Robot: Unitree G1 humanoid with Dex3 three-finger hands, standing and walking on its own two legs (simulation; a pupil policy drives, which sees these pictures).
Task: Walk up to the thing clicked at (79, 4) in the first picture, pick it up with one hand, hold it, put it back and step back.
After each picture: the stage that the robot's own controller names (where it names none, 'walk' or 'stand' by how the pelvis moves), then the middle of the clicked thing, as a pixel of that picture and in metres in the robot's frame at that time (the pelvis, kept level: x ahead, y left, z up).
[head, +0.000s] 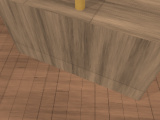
stand; out of the picture +0.98 +0.03 -0.06
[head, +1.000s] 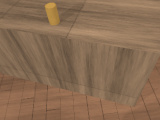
walk; (52, 14) +0.84 +0.22 -0.05
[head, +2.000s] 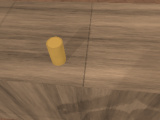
rise first; (56, 51) +0.49 +0.15 -0.02
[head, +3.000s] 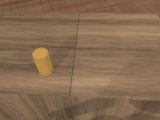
stand; (43, 62) +0.47 +0.20 -0.04
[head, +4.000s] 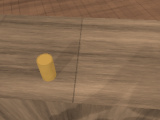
stand; (47, 67) +0.45 +0.18 -0.06
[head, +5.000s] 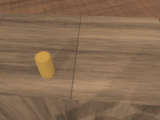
stand; (45, 65) +0.46 +0.19 -0.06
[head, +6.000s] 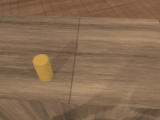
stand; (43, 68) +0.45 +0.20 -0.06
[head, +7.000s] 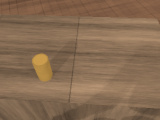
stand; (43, 68) +0.45 +0.20 -0.06
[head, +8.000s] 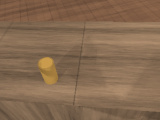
rise first; (48, 71) +0.44 +0.21 -0.06
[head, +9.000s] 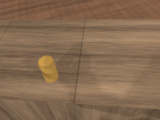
go down; (48, 69) +0.45 +0.21 -0.05
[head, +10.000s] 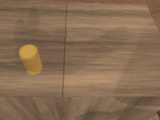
go down; (31, 60) +0.45 +0.19 -0.04
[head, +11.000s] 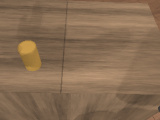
go down; (30, 56) +0.47 +0.20 -0.02
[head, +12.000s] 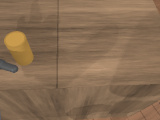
close in; (20, 49) +0.46 +0.21 +0.01
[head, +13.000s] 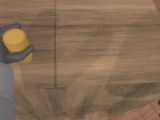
close; (19, 47) +0.45 +0.20 +0.02
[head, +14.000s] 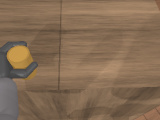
lift; (23, 63) +0.40 +0.20 +0.02
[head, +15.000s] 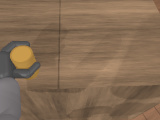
lift; (26, 63) +0.40 +0.19 +0.02
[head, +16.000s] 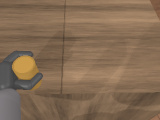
hold; (28, 73) +0.36 +0.19 +0.03
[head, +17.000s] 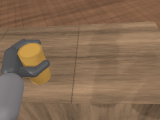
hold; (35, 64) +0.33 +0.16 +0.15
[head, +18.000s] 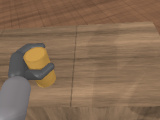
crouch; (41, 67) +0.34 +0.15 +0.13
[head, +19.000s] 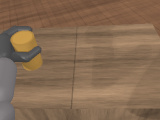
crouch; (28, 51) +0.38 +0.19 +0.16
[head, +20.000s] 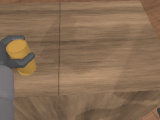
lower; (22, 58) +0.42 +0.20 +0.03
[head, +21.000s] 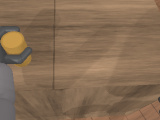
lower; (17, 50) +0.44 +0.20 +0.02
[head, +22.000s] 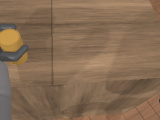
lower; (13, 48) +0.45 +0.20 +0.03
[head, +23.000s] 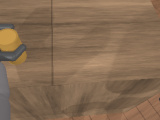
lower; (12, 47) +0.45 +0.21 +0.02
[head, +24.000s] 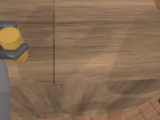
loosen; (14, 46) +0.46 +0.20 +0.03
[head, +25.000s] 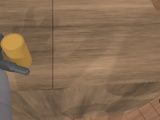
withdraw; (18, 52) +0.44 +0.19 +0.02
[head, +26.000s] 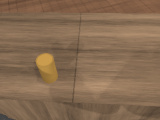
sink last; (47, 68) +0.42 +0.18 -0.02
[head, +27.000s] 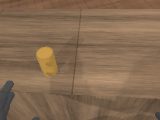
stand; (47, 62) +0.44 +0.18 -0.01
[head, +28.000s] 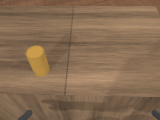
stand; (38, 61) +0.44 +0.20 +0.01
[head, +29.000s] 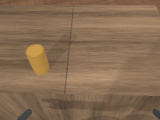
stand; (38, 60) +0.44 +0.20 +0.01
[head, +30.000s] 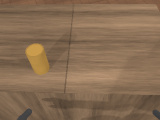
stand; (38, 59) +0.44 +0.20 +0.01
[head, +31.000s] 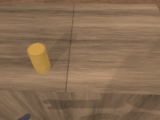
stand; (39, 58) +0.45 +0.19 +0.00
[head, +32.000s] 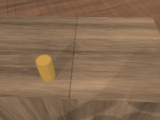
stand; (46, 68) +0.45 +0.19 -0.06
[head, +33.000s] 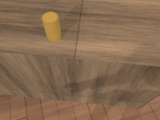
walk; (52, 27) +0.57 +0.16 -0.03
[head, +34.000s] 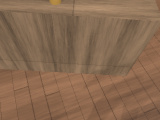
walk; out of the picture +0.86 +0.17 -0.04
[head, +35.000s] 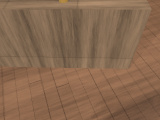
stand; out of the picture +1.08 +0.18 -0.04
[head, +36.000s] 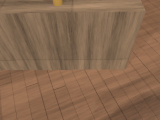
stand; out of the picture +1.06 +0.19 -0.06
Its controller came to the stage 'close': yes
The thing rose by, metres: 0.23
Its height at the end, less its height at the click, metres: +0.00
